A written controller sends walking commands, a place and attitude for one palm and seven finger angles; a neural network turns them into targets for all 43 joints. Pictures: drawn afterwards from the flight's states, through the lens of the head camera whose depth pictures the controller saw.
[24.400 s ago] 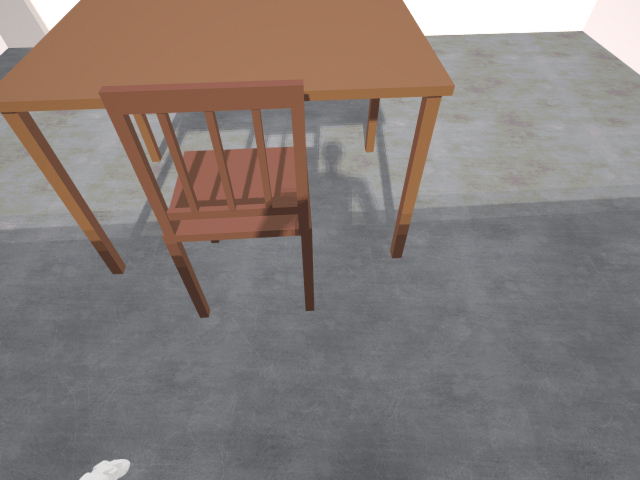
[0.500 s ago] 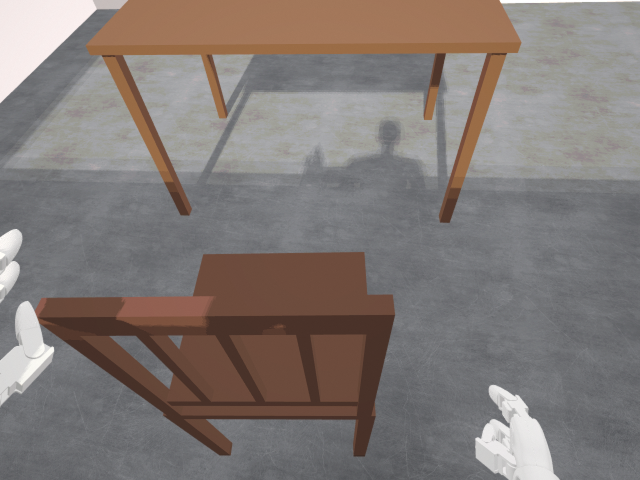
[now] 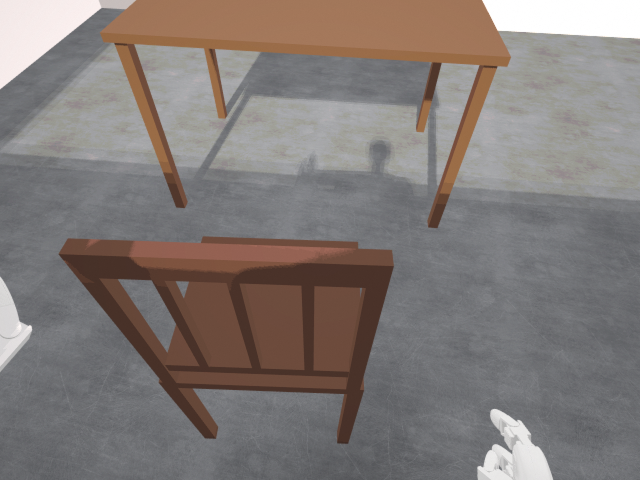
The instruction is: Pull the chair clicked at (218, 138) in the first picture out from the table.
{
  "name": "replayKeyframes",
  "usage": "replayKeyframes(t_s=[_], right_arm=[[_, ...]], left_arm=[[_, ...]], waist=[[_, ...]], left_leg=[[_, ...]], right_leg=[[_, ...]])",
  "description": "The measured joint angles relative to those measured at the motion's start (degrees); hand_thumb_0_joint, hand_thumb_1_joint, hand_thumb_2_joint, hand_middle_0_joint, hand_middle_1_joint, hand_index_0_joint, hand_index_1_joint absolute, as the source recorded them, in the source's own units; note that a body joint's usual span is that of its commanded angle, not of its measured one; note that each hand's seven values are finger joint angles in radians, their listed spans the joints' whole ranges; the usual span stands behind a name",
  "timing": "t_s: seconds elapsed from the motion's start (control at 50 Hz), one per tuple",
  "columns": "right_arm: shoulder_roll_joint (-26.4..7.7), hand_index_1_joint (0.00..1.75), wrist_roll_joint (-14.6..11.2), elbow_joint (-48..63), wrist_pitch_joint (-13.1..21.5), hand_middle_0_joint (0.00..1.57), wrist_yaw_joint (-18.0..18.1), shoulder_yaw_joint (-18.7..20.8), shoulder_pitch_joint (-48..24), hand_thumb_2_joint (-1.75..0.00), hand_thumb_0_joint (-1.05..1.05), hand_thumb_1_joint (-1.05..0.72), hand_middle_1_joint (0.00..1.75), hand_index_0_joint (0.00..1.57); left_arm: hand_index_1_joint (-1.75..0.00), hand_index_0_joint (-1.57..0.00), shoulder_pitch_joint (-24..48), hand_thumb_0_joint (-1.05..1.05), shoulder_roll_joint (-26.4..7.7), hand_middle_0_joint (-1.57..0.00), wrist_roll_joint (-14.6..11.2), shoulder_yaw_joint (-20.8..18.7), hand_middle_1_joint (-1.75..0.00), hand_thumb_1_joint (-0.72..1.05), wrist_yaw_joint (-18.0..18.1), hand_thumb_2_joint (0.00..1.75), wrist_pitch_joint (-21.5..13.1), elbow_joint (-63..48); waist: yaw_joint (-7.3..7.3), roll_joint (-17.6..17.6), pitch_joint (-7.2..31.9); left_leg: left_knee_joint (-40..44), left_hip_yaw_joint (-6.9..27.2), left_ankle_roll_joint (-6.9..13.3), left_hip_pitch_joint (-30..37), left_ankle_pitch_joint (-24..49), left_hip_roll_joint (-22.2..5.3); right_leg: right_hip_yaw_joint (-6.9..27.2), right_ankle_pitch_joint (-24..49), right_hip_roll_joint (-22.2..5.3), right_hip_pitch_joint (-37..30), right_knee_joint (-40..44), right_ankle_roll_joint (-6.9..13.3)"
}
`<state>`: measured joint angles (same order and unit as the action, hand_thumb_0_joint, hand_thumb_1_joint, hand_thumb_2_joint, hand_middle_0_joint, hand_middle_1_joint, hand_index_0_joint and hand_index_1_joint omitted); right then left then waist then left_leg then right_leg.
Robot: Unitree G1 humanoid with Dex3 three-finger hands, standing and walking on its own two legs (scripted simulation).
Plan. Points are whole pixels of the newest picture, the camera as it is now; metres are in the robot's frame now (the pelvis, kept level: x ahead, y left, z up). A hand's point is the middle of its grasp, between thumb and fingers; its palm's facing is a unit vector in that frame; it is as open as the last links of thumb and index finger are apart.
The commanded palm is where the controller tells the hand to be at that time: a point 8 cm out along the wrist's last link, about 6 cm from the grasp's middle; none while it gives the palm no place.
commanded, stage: step back with the hand held close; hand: left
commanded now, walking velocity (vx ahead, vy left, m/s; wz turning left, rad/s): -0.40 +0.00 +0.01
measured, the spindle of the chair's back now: (247, 327) +0.35 +0.14 -0.09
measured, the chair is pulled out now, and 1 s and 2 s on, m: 0.67 0.67 0.67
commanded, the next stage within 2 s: stop stepping back and stand still in 1.52 s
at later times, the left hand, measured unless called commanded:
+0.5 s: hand (4, 342) +0.19 +0.28 +0.18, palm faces +0.53 -0.69 -0.49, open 7.4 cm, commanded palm +0.12 +0.30 +0.19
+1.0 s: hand (33, 319) +0.21 +0.26 +0.18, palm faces +0.46 -0.74 -0.49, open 7.4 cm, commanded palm +0.14 +0.31 +0.19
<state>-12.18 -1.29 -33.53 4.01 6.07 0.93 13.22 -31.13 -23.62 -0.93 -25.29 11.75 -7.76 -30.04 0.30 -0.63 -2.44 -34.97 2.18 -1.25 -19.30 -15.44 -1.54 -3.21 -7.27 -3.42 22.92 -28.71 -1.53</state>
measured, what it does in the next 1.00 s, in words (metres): stands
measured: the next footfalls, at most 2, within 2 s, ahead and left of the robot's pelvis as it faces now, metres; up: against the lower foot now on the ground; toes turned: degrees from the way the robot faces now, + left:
right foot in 1.20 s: +0.02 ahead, -0.15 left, +0.00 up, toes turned -2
left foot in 1.46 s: +0.00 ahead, +0.12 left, +0.00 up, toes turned -1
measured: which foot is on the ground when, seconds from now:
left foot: down 0.00-1.00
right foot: down 0.00-1.00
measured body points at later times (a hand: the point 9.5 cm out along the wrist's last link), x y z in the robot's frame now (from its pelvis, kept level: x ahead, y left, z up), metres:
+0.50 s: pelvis +0.00 +0.00 -0.01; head +0.03 +0.01 +0.44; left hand +0.16 +0.31 +0.20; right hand +0.17 -0.24 -0.10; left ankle +0.04 +0.14 -0.73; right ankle +0.11 -0.14 -0.73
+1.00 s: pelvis +0.00 +0.00 -0.01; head +0.05 +0.02 +0.44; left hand +0.18 +0.30 +0.20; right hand +0.18 -0.24 -0.10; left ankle +0.04 +0.14 -0.73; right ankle +0.11 -0.14 -0.73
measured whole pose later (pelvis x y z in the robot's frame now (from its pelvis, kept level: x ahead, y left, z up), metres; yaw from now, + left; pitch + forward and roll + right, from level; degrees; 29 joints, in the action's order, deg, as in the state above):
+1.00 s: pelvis +0.00 +0.00 -0.01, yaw +2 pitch +2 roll -1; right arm -11.2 0.5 -37.4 5.0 4.2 2.0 9.1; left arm -31.2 -24.1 -1.0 -27.3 10.6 -13.3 -35.0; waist -0.7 1.1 -3.0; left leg -40.3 2.2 -1.1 -24.6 -18.0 -1.7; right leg -3.0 -7.8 -3.6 27.4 -33.3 -1.7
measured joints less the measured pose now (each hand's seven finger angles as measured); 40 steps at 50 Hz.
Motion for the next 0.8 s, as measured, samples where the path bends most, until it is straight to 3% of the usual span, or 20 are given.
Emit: replayKeyframes(t_s=[0.2, 0.44, 0.6, 0.8], right_arm=[[0.13, 0.30, 0.43, -0.99, 1.12, 0.20, -0.76, 0.29, -0.03, -0.90, 0.01, -0.90, 0.30, 0.20], [0.82, 0.30, 0.78, -1.72, 2.12, 0.20, -0.94, 0.49, -0.92, -0.90, 0.01, -0.90, 0.30, 0.20], [0.37, 0.30, 1.47, -2.70, 2.13, 0.20, -1.16, 0.62, -2.16, -0.90, 0.01, -0.90, 0.30, 0.20], [2.42, 0.30, 1.16, -1.53, 3.83, 0.20, -1.11, 0.70, -2.48, -0.90, 0.01, -0.90, 0.30, 0.20]], left_arm=[[-0.30, -0.21, 0.76, 0.01, 0.90, -0.21, 0.60, -0.27, -0.30, 0.88, 0.11, 0.90, -1.07, -0.66], [-0.30, -0.21, 0.39, 0.01, -0.31, -0.21, 0.71, -2.46, -0.30, 0.88, 0.17, 0.90, -3.21, -2.60], [-0.30, -0.21, 0.60, 0.01, 0.99, -0.21, 0.39, -1.38, -0.30, 0.88, 0.08, 0.90, -3.21, -3.03], [-0.30, -0.21, 0.28, 0.01, -1.78, -0.21, 0.26, -4.24, -0.30, 0.88, -0.80, 0.90, -4.92, -4.58]], waist=[[0.39, 0.13, -0.27], [0.34, 0.67, 0.22], [0.50, 1.06, 0.41], [-0.35, 1.99, -1.23]], left_leg=[[-3.56, -0.05, 0.44, -3.25, -1.89, -0.23], [-5.29, -0.43, 0.18, -5.68, -1.68, -1.16], [-4.36, -1.09, 0.06, -5.83, -1.26, -1.38], [-7.27, -0.70, -0.69, -5.71, -3.67, -1.74]], right_leg=[[-0.07, 0.94, -0.08, 2.31, -2.04, 0.16], [-0.64, 0.44, -0.14, 4.31, -4.13, 0.05], [-0.29, 0.87, -0.06, 4.33, -2.69, -0.26], [-0.47, -2.20, 0.10, 4.92, -7.11, -0.15]])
